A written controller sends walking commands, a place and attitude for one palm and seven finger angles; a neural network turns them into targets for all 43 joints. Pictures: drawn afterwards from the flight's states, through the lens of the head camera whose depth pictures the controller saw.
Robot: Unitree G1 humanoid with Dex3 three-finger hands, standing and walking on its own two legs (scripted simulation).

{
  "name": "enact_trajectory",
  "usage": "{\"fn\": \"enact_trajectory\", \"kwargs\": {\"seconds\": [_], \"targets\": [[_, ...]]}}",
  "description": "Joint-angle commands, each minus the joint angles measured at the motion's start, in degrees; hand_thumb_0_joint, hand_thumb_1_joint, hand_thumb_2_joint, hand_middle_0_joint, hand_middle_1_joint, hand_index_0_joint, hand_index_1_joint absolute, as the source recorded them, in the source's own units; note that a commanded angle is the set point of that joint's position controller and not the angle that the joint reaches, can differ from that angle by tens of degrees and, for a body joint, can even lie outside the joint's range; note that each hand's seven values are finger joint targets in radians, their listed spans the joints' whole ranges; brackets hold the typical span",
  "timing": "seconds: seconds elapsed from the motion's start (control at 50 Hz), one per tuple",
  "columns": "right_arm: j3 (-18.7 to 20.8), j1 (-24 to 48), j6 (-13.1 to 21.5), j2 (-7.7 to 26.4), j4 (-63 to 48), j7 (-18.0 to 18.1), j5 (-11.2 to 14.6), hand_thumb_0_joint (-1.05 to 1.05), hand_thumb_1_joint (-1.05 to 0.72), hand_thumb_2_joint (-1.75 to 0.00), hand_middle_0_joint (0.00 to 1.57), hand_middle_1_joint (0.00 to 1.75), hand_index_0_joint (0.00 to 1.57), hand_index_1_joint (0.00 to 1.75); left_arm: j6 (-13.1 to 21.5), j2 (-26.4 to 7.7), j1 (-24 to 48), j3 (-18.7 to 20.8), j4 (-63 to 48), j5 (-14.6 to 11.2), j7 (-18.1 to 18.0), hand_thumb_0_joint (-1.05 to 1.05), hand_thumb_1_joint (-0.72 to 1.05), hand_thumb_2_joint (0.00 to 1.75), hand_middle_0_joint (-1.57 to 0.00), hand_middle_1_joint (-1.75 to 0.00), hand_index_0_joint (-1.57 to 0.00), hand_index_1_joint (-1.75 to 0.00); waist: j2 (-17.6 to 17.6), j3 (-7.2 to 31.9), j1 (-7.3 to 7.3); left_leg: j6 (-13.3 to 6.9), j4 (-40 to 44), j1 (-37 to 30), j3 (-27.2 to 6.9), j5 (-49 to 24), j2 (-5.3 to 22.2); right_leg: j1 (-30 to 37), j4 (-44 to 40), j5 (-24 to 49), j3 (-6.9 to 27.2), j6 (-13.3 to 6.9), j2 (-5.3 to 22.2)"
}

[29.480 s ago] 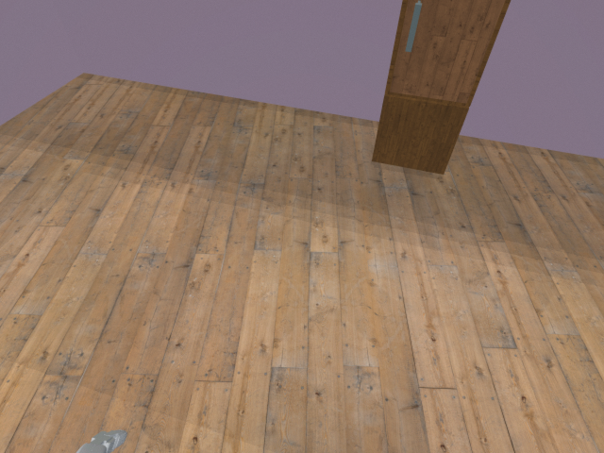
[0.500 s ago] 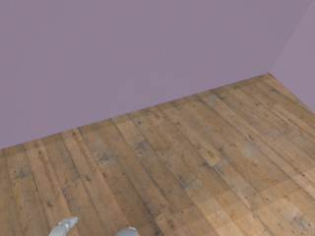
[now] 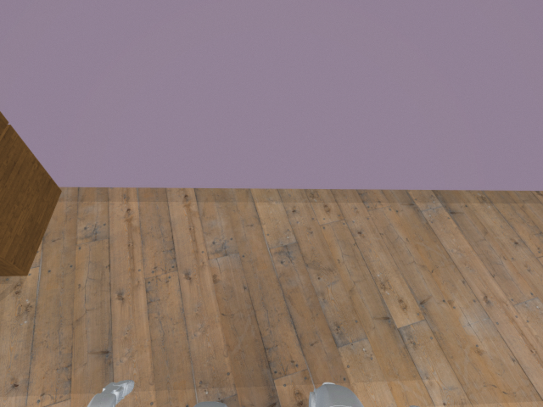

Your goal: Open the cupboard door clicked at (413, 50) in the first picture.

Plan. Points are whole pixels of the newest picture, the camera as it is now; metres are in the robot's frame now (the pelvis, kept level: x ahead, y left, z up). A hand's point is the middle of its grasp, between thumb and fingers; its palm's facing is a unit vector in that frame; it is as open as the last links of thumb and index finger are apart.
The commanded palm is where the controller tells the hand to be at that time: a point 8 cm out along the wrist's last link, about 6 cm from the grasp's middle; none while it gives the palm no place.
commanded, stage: turn to face it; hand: left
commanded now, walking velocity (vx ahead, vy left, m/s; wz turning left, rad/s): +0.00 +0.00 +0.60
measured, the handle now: out of the picture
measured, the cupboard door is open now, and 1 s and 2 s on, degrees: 53 53 53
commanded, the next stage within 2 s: take the last steps up to it in 1.62 s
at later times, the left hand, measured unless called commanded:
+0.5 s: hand out of the picture +0.00 +0.18 -0.18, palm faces +0.34 -0.92 -0.19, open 7.4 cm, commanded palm none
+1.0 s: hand out of the picture +0.02 +0.19 -0.15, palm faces +0.55 -0.79 -0.27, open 7.4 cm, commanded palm none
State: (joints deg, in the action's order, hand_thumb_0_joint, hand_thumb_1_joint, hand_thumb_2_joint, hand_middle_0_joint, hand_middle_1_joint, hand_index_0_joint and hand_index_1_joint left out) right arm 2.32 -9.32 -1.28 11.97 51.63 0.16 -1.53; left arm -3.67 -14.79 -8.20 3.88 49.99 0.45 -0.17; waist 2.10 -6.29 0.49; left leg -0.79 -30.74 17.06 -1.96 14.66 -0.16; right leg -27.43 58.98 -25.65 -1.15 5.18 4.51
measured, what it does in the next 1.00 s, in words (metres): steps on the spot, turning left: right foot, then left foot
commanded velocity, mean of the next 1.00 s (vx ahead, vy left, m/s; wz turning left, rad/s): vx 0.00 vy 0.00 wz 0.60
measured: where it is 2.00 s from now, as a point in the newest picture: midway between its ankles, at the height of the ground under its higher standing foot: outside the picture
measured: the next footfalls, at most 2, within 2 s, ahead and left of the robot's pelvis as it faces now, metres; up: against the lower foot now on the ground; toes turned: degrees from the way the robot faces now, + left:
right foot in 0.14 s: +0.06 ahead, -0.16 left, +0.00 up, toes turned +3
left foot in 0.50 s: +0.02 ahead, +0.09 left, +0.00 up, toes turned +24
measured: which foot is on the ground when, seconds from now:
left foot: down 0.00-0.14, up 0.16-0.48, down 0.50-0.94, up 0.96-1.00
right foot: up 0.00-0.12, down 0.14-0.50, up 0.52-0.92, down 0.94-1.00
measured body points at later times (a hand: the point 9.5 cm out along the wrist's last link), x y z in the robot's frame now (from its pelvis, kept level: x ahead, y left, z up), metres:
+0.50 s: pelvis +0.01 -0.02 -0.01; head +0.05 +0.01 +0.44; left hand -0.02 +0.22 -0.17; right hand +0.20 -0.25 -0.13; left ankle -0.01 +0.07 -0.74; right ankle +0.02 -0.16 -0.74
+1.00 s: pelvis +0.03 -0.05 -0.01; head +0.07 -0.04 +0.44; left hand -0.01 +0.23 -0.13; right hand +0.22 -0.24 -0.15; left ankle -0.03 +0.06 -0.70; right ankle +0.09 -0.17 -0.74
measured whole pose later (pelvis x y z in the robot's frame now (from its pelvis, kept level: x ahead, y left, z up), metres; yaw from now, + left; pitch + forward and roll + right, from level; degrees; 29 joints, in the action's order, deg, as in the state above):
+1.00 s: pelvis +0.03 -0.05 -0.01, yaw +35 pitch +1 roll -1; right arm 4.8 -11.5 -3.8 14.1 53.6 -0.7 -1.1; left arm -1.0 -12.8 -7.7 2.5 47.7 0.9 -0.8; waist -2.0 -4.6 2.0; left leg 1.3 -50.7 26.0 -5.9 25.7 -3.0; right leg -14.4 31.6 -17.7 -2.6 0.9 2.0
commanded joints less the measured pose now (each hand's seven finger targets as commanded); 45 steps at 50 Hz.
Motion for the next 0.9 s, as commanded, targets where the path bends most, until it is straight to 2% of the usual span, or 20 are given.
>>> {"fn": "enact_trajectory", "kwargs": {"seconds": [0.0,0.06,0.08,0.1,0.12,0.14,0.16,0.2,0.24,0.38,0.44,0.46,0.48,0.5,0.52,0.6,0.7,0.8,0.86,0.88], "targets": [[4.01,-0.65,0.32,13.63,-3.54,0.72,-0.1,0.0,-0.9,-0.9,0.2,0.3,0.2,0.3,1.67,-3.59,0.23,0.88,-5.11,0.16,-0.18,0.0,0.9,0.9,-0.2,-0.3,-0.2,-0.3,-10.95,8.15,0.41,-7.74,9.74,-3.93,-13.6,-17.87,11.95,4.43,-10.52,0.98,-0.45,-0.6,-1.94],[4.44,1.74,-0.21,13.75,-4.35,0.54,0.13,0.0,-0.9,-0.9,0.2,0.3,0.2,0.3,2.23,-3.74,-3.56,1.07,-4.48,-0.03,-0.31,0.0,0.9,0.9,-0.2,-0.3,-0.2,-0.3,-12.21,8.82,-1.31,-6.66,6.79,1.22,-15.73,-15.38,10.39,14.32,-22.55,6.01,-1.44,-1.24,-4.13],[4.49,2.78,-0.31,13.04,-4.81,0.46,0.5,0.0,-0.9,-0.9,0.2,0.3,0.2,0.3,2.72,-4.57,-6.21,1.41,-3.88,-0.05,-0.48,0.0,0.9,0.9,-0.2,-0.3,-0.2,-0.3,-9.35,9.43,-2.84,-4.97,3.77,4.7,-15.15,-12.5,8.58,20.55,-30.44,11.31,-1.43,-1.42,-3.73],[4.29,3.01,-0.3,10.47,-5.4,0.14,1.05,0.0,-0.9,-0.9,0.2,0.3,0.2,0.3,3.45,-8.02,-9.09,2.17,-3.49,0.55,-0.87,0.0,0.9,0.9,-0.2,-0.3,-0.2,-0.3,-1.11,10.34,-4.35,-1.64,-2.84,11.47,-11.38,-2.18,3.88,27.75,-39.41,10.88,5.33,-2.86,3.08],[3.76,2.65,-0.24,6.37,-6.65,-0.17,1.22,0.0,-0.9,-0.9,0.2,0.3,0.2,0.3,3.87,-13.44,-9.67,3.21,-3.64,1.47,-1.38,0.0,0.9,0.9,-0.2,-0.3,-0.2,-0.3,16.42,9.89,-4.81,3.27,-18.42,19.39,0.04,16.69,-4.75,29.66,-44.95,13.41,22.32,-9.31,19.95],[4.12,3.46,-0.52,8.97,-6.89,-0.47,0.79,0.0,-0.9,-0.9,0.2,0.3,0.2,0.3,3.71,-13.92,-8.71,2.64,-4.19,1.08,-1.57,0.0,0.9,0.9,-0.2,-0.3,-0.2,-0.3,14.29,8.93,-4.62,2.83,-32.03,17.48,-1.68,22.16,-1.76,21.18,-45.24,16.55,24.04,-13.95,25.07],[4.0,2.19,-0.78,8.03,-6.65,-1.02,0.57,0.0,-0.9,-0.9,0.2,0.3,0.2,0.3,3.54,-11.65,-4.99,1.91,-5.26,1.0,-1.44,0.0,0.9,0.9,-0.2,-0.3,-0.2,-0.3,9.34,6.33,-2.08,2.5,-37.13,16.88,-2.68,17.49,-0.27,16.59,-44.64,13.82,17.56,-14.41,21.43],[4.34,1.06,-1.75,7.9,-3.9,-1.4,0.53,0.0,-0.9,-0.9,0.2,0.3,0.2,0.3,3.6,-7.82,-0.71,1.15,-5.94,0.72,-1.62,0.0,0.9,0.9,-0.2,-0.3,-0.2,-0.3,12.1,5.81,0.44,3.85,-41.15,17.07,-0.84,11.35,1.56,17.19,-42.12,21.43,9.22,-11.73,15.17],[3.69,1.59,-1.93,6.77,-3.72,-1.84,0.71,0.0,-0.9,-0.9,0.2,0.3,0.2,0.3,3.95,-6.51,-1.38,0.57,-5.81,0.68,-1.46,0.0,0.9,0.9,-0.2,-0.3,-0.2,-0.3,11.89,5.53,0.44,4.79,-37.02,15.83,1.66,9.19,1.65,18.75,-40.51,30.58,1.78,-10.88,12.73],[2.2,6.4,-1.01,4.75,-5.12,-2.08,1.16,0.0,-0.9,-0.9,0.2,0.3,0.2,0.3,3.96,-9.97,-8.04,2.08,-3.19,1.33,-1.51,0.0,0.9,0.9,-0.2,-0.3,-0.2,-0.3,9.12,8.47,-3.26,4.2,-12.64,8.39,7.36,11.83,0.81,26.43,-34.18,41.82,-0.98,-12.08,16.34],[2.63,0.17,-0.18,7.03,-3.65,-1.79,0.92,0.0,-0.9,-0.9,0.2,0.3,0.2,0.3,3.61,-9.96,-6.41,2.43,-2.98,0.56,-0.97,0.0,0.9,0.9,-0.2,-0.3,-0.2,-0.3,6.47,10.52,0.45,2.68,3.69,-5.02,7.23,-1.4,0.09,19.9,-24.48,37.67,-5.9,-7.18,14.48],[3.82,-4.03,0.25,11.41,-2.71,-1.53,0.55,0.0,-0.9,-0.9,0.2,0.3,0.2,0.3,3.27,-8.01,-5.98,2.12,-3.83,0.15,-0.71,0.0,0.9,0.9,-0.2,-0.3,-0.2,-0.3,-3.92,13.34,2.82,-0.28,7.19,-15.45,-1.57,-12.35,6.91,9.98,-14.59,24.67,-8.89,-3.68,11.07],[5.55,-8.39,0.38,18.11,-2.39,-0.96,0.19,0.0,-0.9,-0.9,0.2,0.3,0.2,0.3,2.9,-3.67,-3.34,0.76,-6.36,-0.15,-0.35,0.0,0.9,0.9,-0.2,-0.3,-0.2,-0.3,-20.75,13.41,5.43,-9.47,9.83,-20.44,-23.62,-33.41,23.12,-6.35,-1.13,-11.92,-8.74,0.79,2.47],[5.47,-11.22,-0.07,18.71,-1.19,-0.42,0.48,0.0,-0.9,-0.9,0.2,0.3,0.2,0.3,2.11,-5.09,0.63,0.44,-7.68,0.39,-0.76,0.0,0.9,0.9,-0.2,-0.3,-0.2,-0.3,-14.24,13.4,6.02,-13.24,8.33,-18.31,-22.97,-36.93,25.16,-7.46,4.64,-12.48,-0.97,-0.36,2.9],[4.94,-9.28,0.2,17.6,-1.71,0.03,0.15,0.0,-0.9,-0.9,0.2,0.3,0.2,0.3,2.05,-5.24,1.24,0.79,-7.81,0.53,-0.79,0.0,0.9,0.9,-0.2,-0.3,-0.2,-0.3,-11.34,12.37,4.99,-13.89,9.23,-15.8,-21.05,-30.6,23.67,-8.29,7.14,-9.66,0.32,-0.65,3.2],[3.31,-1.02,0.88,12.89,-3.69,1.14,0.27,0.0,-0.9,-0.9,0.2,0.3,0.2,0.3,1.65,-4.85,-0.88,1.11,-4.05,0.62,-0.3,0.0,0.9,0.9,-0.2,-0.3,-0.2,-0.3,-10.95,8.63,0.65,-8.55,10.22,-8.43,-13.12,-25.69,14.17,-4.88,6.91,1.91,2.01,-0.28,1.78],[3.49,-2.39,0.81,12.99,-2.9,0.92,0.26,0.0,-0.9,-0.9,0.2,0.3,0.2,0.3,1.62,-4.4,-0.05,1.01,-4.16,0.48,-0.3,0.0,0.9,0.9,-0.2,-0.3,-0.2,-0.3,-8.68,9.1,0.73,-8.48,11.14,-8.44,-14.55,-19.92,12.58,-1.93,-1.32,2.59,1.39,-0.05,-0.3],[4.17,-1.81,0.18,13.43,-2.99,0.54,-0.02,0.0,-0.9,-0.9,0.2,0.3,0.2,0.3,2.05,-4.15,1.01,0.67,-5.54,0.15,-0.51,0.0,0.9,0.9,-0.2,-0.3,-0.2,-0.3,-11.96,9.0,0.78,-8.25,9.53,-5.12,-18.25,-19.4,11.41,5.76,-15.34,1.42,0.4,-0.8,-3.2],[4.48,0.89,-0.25,12.78,-3.96,0.46,0.46,0.0,-0.9,-0.9,0.2,0.3,0.2,0.3,2.67,-4.8,-4.29,1.17,-4.38,-0.18,-0.84,0.0,0.9,0.9,-0.2,-0.3,-0.2,-0.3,-10.76,9.99,-1.93,-5.86,5.65,1.54,-18.82,-16.5,8.5,18.32,-29.47,9.59,-0.22,-1.6,-4.37],[4.35,1.34,-0.31,11.15,-4.32,0.28,0.91,0.0,-0.9,-0.9,0.2,0.3,0.2,0.3,3.22,-6.74,-6.75,1.73,-3.9,-0.01,-1.12,0.0,0.9,0.9,-0.2,-0.3,-0.2,-0.3,-6.32,11.02,-3.18,-3.22,2.01,6.97,-17.29,-9.42,5.52,25.93,-37.31,12.79,2.71,-2.42,-1.15]]}}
